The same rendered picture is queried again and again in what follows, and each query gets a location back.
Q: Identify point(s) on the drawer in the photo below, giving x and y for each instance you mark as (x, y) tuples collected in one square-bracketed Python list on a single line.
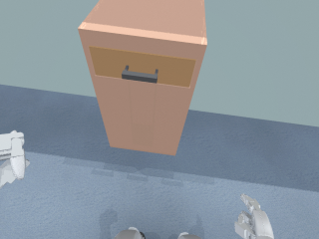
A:
[(174, 71)]

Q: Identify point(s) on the robot left shin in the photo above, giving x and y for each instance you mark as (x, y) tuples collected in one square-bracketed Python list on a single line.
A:
[(133, 228)]

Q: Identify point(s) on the handle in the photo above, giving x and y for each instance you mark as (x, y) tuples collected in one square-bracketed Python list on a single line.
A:
[(140, 77)]

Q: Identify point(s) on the robot right hand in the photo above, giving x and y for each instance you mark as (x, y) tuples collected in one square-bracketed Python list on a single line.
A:
[(254, 225)]

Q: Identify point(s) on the cabinet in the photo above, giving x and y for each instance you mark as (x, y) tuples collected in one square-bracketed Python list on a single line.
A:
[(140, 115)]

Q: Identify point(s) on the robot left hand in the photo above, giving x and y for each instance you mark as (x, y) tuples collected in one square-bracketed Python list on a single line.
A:
[(11, 150)]

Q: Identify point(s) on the left robot thigh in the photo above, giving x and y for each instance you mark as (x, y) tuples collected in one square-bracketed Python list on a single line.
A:
[(129, 234)]

